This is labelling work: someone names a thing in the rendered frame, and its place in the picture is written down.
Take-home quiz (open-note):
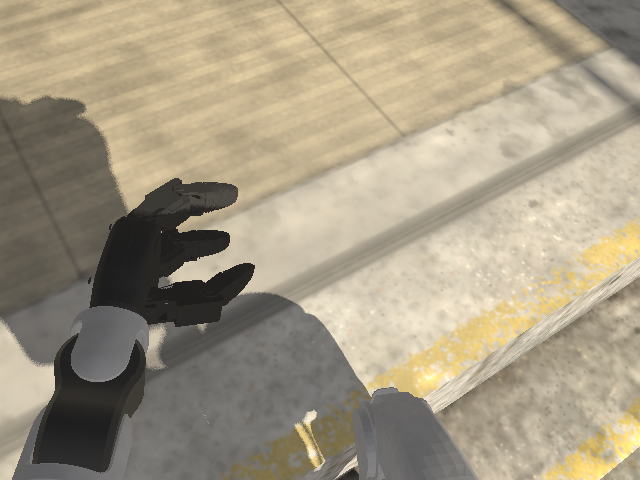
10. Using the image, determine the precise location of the robot left forearm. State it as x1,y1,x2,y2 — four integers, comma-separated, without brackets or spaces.
12,306,149,480

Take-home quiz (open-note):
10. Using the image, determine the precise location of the left robot hand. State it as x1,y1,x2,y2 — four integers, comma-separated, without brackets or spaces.
88,178,255,327

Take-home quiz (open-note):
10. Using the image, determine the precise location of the right robot thigh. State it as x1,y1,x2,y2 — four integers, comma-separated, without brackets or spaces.
352,392,479,480

